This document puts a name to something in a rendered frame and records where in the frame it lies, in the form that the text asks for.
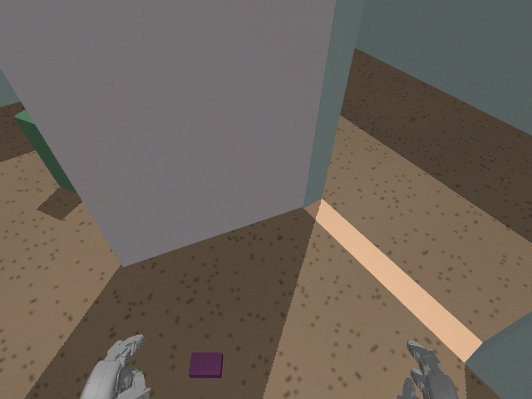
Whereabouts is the right robot hand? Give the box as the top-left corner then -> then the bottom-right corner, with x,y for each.
397,340 -> 459,399

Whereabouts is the left robot hand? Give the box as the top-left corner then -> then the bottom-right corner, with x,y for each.
80,334 -> 150,399

